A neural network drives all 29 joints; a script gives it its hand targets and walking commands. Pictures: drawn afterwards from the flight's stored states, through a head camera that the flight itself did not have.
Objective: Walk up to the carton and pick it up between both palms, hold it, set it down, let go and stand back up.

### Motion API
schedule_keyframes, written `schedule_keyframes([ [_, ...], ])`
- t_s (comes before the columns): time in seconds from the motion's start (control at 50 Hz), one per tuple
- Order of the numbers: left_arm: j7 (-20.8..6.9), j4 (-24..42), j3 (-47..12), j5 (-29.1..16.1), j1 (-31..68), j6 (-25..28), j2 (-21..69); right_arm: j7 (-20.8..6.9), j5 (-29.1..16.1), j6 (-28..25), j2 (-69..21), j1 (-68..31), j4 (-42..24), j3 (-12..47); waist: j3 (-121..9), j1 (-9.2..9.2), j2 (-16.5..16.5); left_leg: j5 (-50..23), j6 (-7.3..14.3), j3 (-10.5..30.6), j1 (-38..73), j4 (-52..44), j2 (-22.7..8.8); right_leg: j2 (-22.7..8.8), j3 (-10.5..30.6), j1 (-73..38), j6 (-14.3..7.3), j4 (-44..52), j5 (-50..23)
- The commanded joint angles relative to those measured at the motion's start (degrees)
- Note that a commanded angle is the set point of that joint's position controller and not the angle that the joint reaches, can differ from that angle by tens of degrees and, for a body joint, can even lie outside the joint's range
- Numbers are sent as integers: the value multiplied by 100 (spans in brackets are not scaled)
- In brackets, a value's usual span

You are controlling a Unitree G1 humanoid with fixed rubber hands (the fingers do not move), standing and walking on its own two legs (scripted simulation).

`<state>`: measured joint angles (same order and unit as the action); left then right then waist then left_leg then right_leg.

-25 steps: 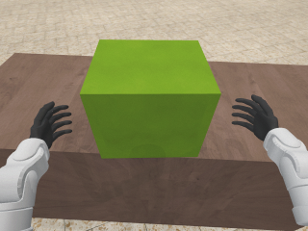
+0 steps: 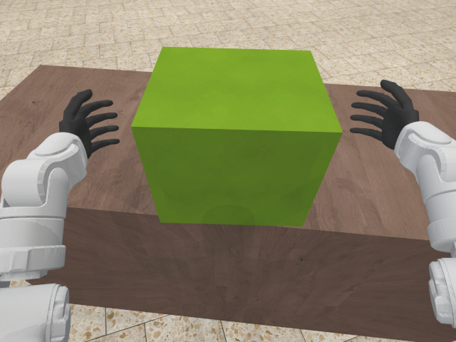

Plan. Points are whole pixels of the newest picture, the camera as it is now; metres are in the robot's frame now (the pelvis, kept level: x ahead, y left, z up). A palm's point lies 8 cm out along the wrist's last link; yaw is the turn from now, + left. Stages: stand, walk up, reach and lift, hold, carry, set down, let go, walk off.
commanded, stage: reach and lift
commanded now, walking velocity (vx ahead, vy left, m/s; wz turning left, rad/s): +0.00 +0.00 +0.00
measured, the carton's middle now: (233, 138) +0.48 +0.00 +0.11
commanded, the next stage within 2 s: none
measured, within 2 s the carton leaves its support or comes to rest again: neither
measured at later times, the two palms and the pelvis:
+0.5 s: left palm (71, 96) +0.42 +0.26 +0.23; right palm (384, 82) +0.47 -0.23 +0.24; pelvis +0.01 +0.00 +0.00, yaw +2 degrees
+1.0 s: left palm (92, 98) +0.46 +0.24 +0.20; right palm (374, 91) +0.49 -0.24 +0.21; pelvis +0.01 +0.01 +0.00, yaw +2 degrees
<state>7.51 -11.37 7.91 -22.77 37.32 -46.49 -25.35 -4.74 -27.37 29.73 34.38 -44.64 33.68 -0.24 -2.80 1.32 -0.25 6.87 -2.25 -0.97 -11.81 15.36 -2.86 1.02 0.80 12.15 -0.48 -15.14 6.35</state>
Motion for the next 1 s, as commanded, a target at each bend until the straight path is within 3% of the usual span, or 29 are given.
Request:
schedule_keyframes([
  [0.0,115,1059,435,41,3137,25,-1227,111,63,-62,1528,-3183,-946,-568,-3050,25,-62,-1513,0,247,1568,160,448,171,110,-725,248,-26,-1540],
  [0.18,22,-126,322,58,3704,-157,-1276,149,185,132,1446,-3866,-140,-284,-2711,55,-350,-1165,55,271,932,1,475,167,73,-1117,406,6,-1659],
  [0.32,11,-566,-142,-270,4562,147,-1429,77,94,43,1482,-4544,422,-208,-3154,-48,-15,-1582,-64,318,1151,258,459,194,-26,-665,366,30,-1778],
  [0.42,27,-922,-376,-483,4968,297,-1497,49,157,-14,1495,-5045,699,-127,-3604,-70,-35,-1999,-141,359,1375,454,441,255,-129,-346,383,50,-1943],
  [0.64,11,-1425,-348,-275,5463,440,-1561,-86,283,-106,1512,-5558,1373,-60,-4276,-78,27,-2685,-274,409,1523,491,493,340,-231,-384,410,151,-2579],
  [0.98,-238,-1878,-316,15,5083,1212,-1277,-137,351,-595,1178,-5123,1346,36,-4370,-103,-41,-2593,-317,347,1252,149,539,290,-184,-809,483,402,-2848],
])
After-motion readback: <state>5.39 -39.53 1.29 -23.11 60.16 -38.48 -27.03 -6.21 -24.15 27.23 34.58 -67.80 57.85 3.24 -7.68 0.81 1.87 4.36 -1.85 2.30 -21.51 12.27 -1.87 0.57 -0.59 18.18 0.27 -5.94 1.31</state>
